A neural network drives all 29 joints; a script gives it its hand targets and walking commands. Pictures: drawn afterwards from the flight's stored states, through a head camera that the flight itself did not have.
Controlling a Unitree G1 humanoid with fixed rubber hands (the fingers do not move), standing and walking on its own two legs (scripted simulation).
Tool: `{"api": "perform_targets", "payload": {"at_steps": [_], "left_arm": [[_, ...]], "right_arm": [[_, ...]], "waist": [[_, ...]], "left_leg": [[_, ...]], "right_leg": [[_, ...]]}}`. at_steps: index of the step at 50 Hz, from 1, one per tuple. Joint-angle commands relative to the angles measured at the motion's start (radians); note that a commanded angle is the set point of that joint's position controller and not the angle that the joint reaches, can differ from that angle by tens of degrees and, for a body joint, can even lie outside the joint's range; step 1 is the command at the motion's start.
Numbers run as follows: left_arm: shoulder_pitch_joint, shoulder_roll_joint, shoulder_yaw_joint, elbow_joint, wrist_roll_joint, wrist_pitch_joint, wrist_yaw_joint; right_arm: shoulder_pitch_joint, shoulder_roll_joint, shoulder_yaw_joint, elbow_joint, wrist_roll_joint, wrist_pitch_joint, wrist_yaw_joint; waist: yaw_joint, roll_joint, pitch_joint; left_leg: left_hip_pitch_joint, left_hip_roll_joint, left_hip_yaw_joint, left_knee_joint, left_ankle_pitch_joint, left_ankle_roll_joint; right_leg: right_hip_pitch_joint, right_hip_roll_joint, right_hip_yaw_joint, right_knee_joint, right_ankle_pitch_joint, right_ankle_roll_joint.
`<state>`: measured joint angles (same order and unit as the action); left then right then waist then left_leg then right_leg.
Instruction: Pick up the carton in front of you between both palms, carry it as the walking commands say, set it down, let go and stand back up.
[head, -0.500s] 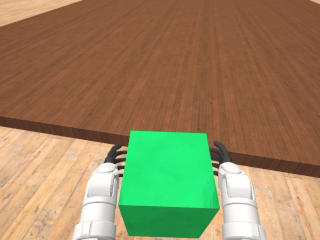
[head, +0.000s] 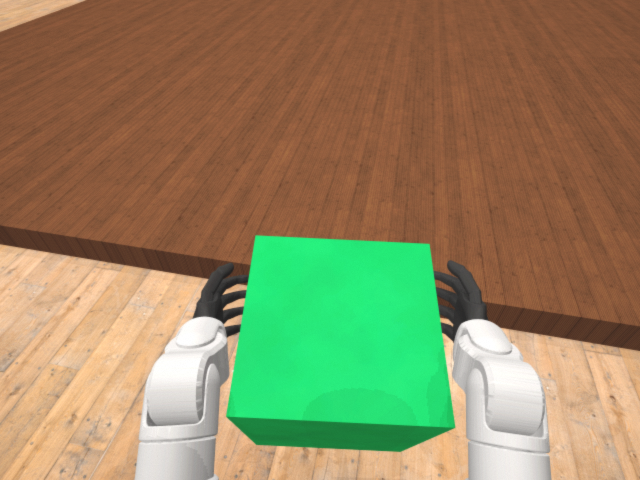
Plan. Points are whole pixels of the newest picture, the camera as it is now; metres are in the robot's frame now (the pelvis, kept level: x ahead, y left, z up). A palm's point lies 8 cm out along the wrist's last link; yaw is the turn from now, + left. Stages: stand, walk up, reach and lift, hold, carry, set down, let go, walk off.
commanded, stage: carry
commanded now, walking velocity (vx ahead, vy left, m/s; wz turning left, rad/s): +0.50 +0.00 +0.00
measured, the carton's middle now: (334, 353) +0.29 +0.00 +0.01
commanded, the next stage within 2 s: none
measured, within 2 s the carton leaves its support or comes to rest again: neither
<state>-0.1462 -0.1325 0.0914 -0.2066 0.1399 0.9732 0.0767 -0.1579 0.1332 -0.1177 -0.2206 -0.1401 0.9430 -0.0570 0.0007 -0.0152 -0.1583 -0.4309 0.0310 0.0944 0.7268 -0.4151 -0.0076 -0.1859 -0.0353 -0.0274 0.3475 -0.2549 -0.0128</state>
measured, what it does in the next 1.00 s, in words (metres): walks ahead: left foot, then right foot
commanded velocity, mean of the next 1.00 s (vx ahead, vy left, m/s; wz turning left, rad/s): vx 0.50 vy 0.00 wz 0.00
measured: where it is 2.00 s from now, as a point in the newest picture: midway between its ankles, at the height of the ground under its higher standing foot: (344, 221)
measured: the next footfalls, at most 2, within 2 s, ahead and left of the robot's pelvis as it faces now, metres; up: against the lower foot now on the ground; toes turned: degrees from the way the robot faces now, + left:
left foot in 0.14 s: +0.15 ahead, +0.11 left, +0.00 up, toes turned +9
right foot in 0.54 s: +0.47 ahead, -0.13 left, +0.00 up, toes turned -13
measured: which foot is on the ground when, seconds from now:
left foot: up 0.00-0.12, down 0.14-0.54, up 0.56-1.00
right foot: down 0.00-0.14, up 0.16-0.52, down 0.54-1.00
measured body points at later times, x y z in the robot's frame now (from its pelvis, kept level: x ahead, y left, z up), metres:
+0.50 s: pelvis +0.27 -0.01 -0.02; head +0.25 -0.01 +0.43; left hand +0.52 +0.13 +0.06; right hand +0.50 -0.18 +0.07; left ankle +0.11 +0.11 -0.75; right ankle +0.40 -0.13 -0.73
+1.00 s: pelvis +0.58 -0.03 -0.02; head +0.58 -0.03 +0.43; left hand +0.91 +0.11 +0.11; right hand +0.91 -0.20 +0.12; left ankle +0.72 +0.06 -0.73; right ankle +0.43 -0.12 -0.75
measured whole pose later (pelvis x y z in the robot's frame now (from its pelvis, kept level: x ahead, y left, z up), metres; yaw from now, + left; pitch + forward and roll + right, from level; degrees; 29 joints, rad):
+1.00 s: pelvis +0.58 -0.03 -0.02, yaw -2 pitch +4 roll -1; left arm -0.43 -0.13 0.19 -0.24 0.01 1.15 0.23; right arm -0.43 0.11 -0.25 -0.23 -0.02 1.11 -0.22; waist 0.04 0.01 -0.09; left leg -0.59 0.06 0.15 0.59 -0.10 0.07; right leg -0.02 -0.02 -0.19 0.38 -0.43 0.00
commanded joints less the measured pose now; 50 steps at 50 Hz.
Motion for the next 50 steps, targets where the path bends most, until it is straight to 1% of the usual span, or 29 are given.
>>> {"api": "perform_targets", "payload": {"at_steps": [1, 4, 5, 6, 7, 8, 9, 10, 11, 12, 14, 16, 20, 23, 25, 26, 27, 28, 29, 30, 31, 32, 33, 34, 36, 40, 45, 48, 50], "left_arm": [[-0.382, -0.838, -0.652, -0.214, -0.311, 0.04, -0.143], [-0.283, -0.797, -0.636, -0.287, -0.318, 0.103, -0.093], [-0.248, -0.783, -0.634, -0.316, -0.325, 0.121, -0.076], [-0.229, -0.766, -0.631, -0.348, -0.329, 0.136, -0.057], [-0.218, -0.743, -0.625, -0.375, -0.334, 0.151, -0.037], [-0.221, -0.722, -0.617, -0.419, -0.341, 0.168, -0.018], [-0.276, -0.688, -0.616, -0.443, -0.355, 0.181, -0.001], [-0.296, -0.682, -0.612, -0.453, -0.367, 0.185, 0.014], [-0.288, -0.677, -0.595, -0.444, -0.361, 0.183, 0.029], [-0.255, -0.676, -0.573, -0.421, -0.346, 0.179, 0.045], [-0.185, -0.659, -0.527, -0.382, -0.303, 0.164, 0.078], [-0.119, -0.632, -0.486, -0.347, -0.258, 0.151, 0.113], [-0.079, -0.614, -0.469, -0.322, -0.241, 0.13, 0.14], [-0.121, -0.616, -0.507, -0.392, -0.281, 0.119, 0.13], [-0.132, -0.599, -0.529, -0.45, -0.31, 0.116, 0.122], [-0.116, -0.585, -0.535, -0.468, -0.32, 0.116, 0.12], [-0.099, -0.565, -0.536, -0.484, -0.326, 0.118, 0.118], [-0.08, -0.536, -0.532, -0.497, -0.326, 0.123, 0.119], [-0.108, -0.518, -0.537, -0.503, -0.334, 0.128, 0.115], [-0.127, -0.51, -0.547, -0.52, -0.35, 0.134, 0.11], [-0.176, -0.505, -0.554, -0.53, -0.356, 0.135, 0.107], [-0.236, -0.503, -0.556, -0.526, -0.36, 0.134, 0.106], [-0.301, -0.498, -0.56, -0.518, -0.37, 0.133, 0.105], [-0.347, -0.485, -0.564, -0.503, -0.378, 0.134, 0.105], [-0.396, -0.442, -0.547, -0.453, -0.383, 0.142, 0.11], [-0.485, -0.403, -0.497, -0.32, -0.359, 0.167, 0.125], [-0.643, -0.453, -0.428, -0.164, -0.311, 0.165, 0.141], [-0.749, -0.489, -0.397, -0.085, -0.282, 0.146, 0.154], [-0.814, -0.518, -0.382, -0.032, -0.266, 0.132, 0.161]], "right_arm": [[-0.307, 0.905, 0.718, -0.104, 0.301, 0.08, 0.118], [-0.202, 0.856, 0.667, -0.184, 0.281, 0.138, 0.056], [-0.162, 0.841, 0.651, -0.213, 0.28, 0.154, 0.036], [-0.127, 0.824, 0.631, -0.235, 0.275, 0.168, 0.016], [-0.081, 0.798, 0.608, -0.255, 0.267, 0.181, -0.005], [-0.051, 0.763, 0.584, -0.272, 0.255, 0.19, -0.03], [-0.088, 0.745, 0.561, -0.278, 0.248, 0.195, -0.054], [-0.108, 0.739, 0.551, -0.308, 0.254, 0.198, -0.072], [-0.131, 0.734, 0.548, -0.331, 0.264, 0.198, -0.087], [-0.151, 0.72, 0.549, -0.348, 0.272, 0.196, -0.099], [-0.156, 0.689, 0.556, -0.359, 0.289, 0.189, -0.116], [-0.128, 0.652, 0.559, -0.351, 0.301, 0.181, -0.127], [-0.089, 0.617, 0.563, -0.332, 0.319, 0.163, -0.131], [-0.087, 0.621, 0.572, -0.363, 0.332, 0.151, -0.127], [-0.095, 0.607, 0.582, -0.411, 0.342, 0.148, -0.124], [-0.09, 0.591, 0.585, -0.435, 0.343, 0.15, -0.124], [-0.077, 0.564, 0.585, -0.457, 0.344, 0.154, -0.126], [-0.079, 0.533, 0.591, -0.488, 0.348, 0.163, -0.128], [-0.098, 0.52, 0.601, -0.519, 0.345, 0.17, -0.128], [-0.125, 0.512, 0.61, -0.51, 0.353, 0.177, -0.127], [-0.167, 0.516, 0.604, -0.5, 0.346, 0.179, -0.128], [-0.206, 0.517, 0.589, -0.476, 0.339, 0.18, -0.128], [-0.238, 0.51, 0.572, -0.446, 0.335, 0.18, -0.131], [-0.258, 0.497, 0.554, -0.414, 0.318, 0.18, -0.137], [-0.287, 0.466, 0.511, -0.346, 0.285, 0.182, -0.156], [-0.397, 0.44, 0.448, -0.212, 0.252, 0.201, -0.177], [-0.611, 0.493, 0.411, -0.089, 0.264, 0.202, -0.17], [-0.725, 0.522, 0.387, -0.022, 0.273, 0.185, -0.166], [-0.785, 0.537, 0.366, 0.032, 0.272, 0.169, -0.163]], "waist": [[0.025, -0.169, -0.13], [0.024, -0.161, -0.125], [0.014, -0.123, -0.136], [0.009, -0.076, -0.17], [-0.006, 0.014, -0.21], [-0.022, 0.253, -0.217], [-0.031, 0.264, -0.166], [-0.03, 0.179, -0.12], [-0.026, 0.104, -0.086], [-0.021, 0.062, -0.085], [-0.017, 0.074, -0.069], [-0.016, 0.101, -0.052], [-0.017, 0.143, 0.01], [-0.017, 0.185, 0.048], [-0.006, 0.185, 0.023], [0.009, 0.16, -0.023], [0.022, 0.103, -0.099], [0.041, -0.056, -0.169], [0.035, -0.304, -0.2], [0.034, -0.244, -0.18], [0.032, -0.175, -0.172], [0.03, -0.073, -0.173], [0.026, -0.027, -0.153], [0.026, -0.037, -0.155], [0.036, -0.068, -0.137], [0.042, -0.075, -0.066], [0.055, -0.107, -0.011], [0.047, -0.127, -0.012], [0.006, -0.119, -0.075]], "left_leg": [[-0.187, -0.026, 0.059, -0.117, 0.066, -0.003], [-0.006, -0.054, 0.13, -0.297, 0.174, -0.004], [0.164, -0.065, 0.155, -0.38, 0.244, 0.001], [0.381, -0.04, 0.133, -0.386, 0.262, 0.017], [0.578, 0.088, -0.011, -0.393, 0.168, 0.044], [0.709, 0.355, -0.43, -0.49, -0.019, 0.143], [0.687, 0.453, -0.617, -0.519, -0.017, 0.253], [0.615, 0.44, -0.588, -0.524, 0.023, 0.265], [0.534, 0.406, -0.503, -0.534, 0.084, 0.246], [0.481, 0.375, -0.427, -0.565, 0.047, 0.217], [0.416, 0.31, -0.265, -0.609, 0.101, 0.168], [0.403, 0.272, -0.168, -0.613, 0.181, 0.15], [0.378, 0.223, -0.029, -0.595, 0.347, 0.12], [0.39, 0.22, 0.017, -0.58, 0.409, 0.1], [0.396, 0.212, 0.067, -0.459, 0.547, 0.087], [0.37, 0.181, 0.117, -0.314, 0.633, 0.064], [0.283, 0.139, 0.146, -0.101, 0.632, 0.043], [0.098, 0.076, 0.146, 0.17, 0.441, 0.001], [-0.186, -0.049, 0.075, 0.431, -0.002, -0.03], [-0.263, -0.006, -0.064, 0.563, -0.064, 0.006], [-0.274, 0.042, -0.092, 0.602, -0.04, 0.038], [-0.26, 0.079, -0.103, 0.559, 0.019, 0.058], [-0.228, 0.103, -0.106, 0.489, 0.071, 0.066], [-0.19, 0.103, -0.092, 0.438, 0.11, 0.069], [-0.173, 0.083, -0.057, 0.339, 0.144, 0.066], [-0.25, 0.07, -0.007, 0.114, 0.25, 0.044], [-0.225, 0.035, 0.054, -0.052, 0.338, 0.052], [-0.163, 0.019, 0.065, -0.123, 0.336, 0.078], [-0.018, -0.03, 0.119, -0.18, 0.313, 0.099]], "right_leg": [[0.29, -0.21, 0.207, -0.119, 0.18, -0.121], [0.187, -0.186, 0.113, -0.051, 0.192, -0.112], [0.08, -0.165, 0.063, 0.016, 0.157, -0.092], [-0.063, -0.14, 0.02, 0.109, 0.157, -0.068], [-0.237, -0.102, -0.036, 0.273, 0.053, -0.033], [-0.503, -0.006, -0.126, 0.552, -0.184, 0.016], [-0.645, -0.005, -0.046, 0.698, -0.278, -0.001], [-0.68, -0.064, 0.007, 0.787, -0.266, -0.016], [-0.668, -0.098, 0.014, 0.803, -0.219, -0.022], [-0.633, -0.118, 0.016, 0.761, -0.155, -0.019], [-0.554, -0.104, -0.03, 0.627, -0.053, 0.002], [-0.511, -0.084, -0.066, 0.503, 0.014, 0.019], [-0.411, -0.042, -0.141, 0.274, 0.129, 0.021], [-0.328, -0.032, -0.176, 0.189, 0.19, 0.004], [-0.206, -0.003, -0.22, 0.163, 0.152, -0.015], [-0.065, 0.039, -0.26, 0.135, 0.115, -0.018], [0.134, 0.038, -0.24, 0.14, 0.053, -0.023], [0.284, -0.167, 0.105, 0.014, -0.191, -0.082], [0.442, -0.379, 0.526, -0.109, -0.208, -0.213], [0.401, -0.393, 0.546, -0.135, -0.053, -0.228], [0.346, -0.367, 0.436, -0.102, 0.063, -0.214], [0.28, -0.341, 0.343, -0.089, 0.097, -0.189], [0.203, -0.317, 0.27, -0.108, 0.104, -0.162], [0.152, -0.295, 0.201, -0.126, 0.079, -0.141], [0.103, -0.272, 0.118, -0.148, 0.033, -0.138], [0.114, -0.253, 0.049, -0.173, 0.05, -0.169], [0.145, -0.196, -0.051, -0.128, 0.221, -0.149], [0.183, -0.192, -0.076, -0.059, 0.323, -0.124], [0.196, -0.175, -0.123, 0.106, 0.552, -0.096]]}}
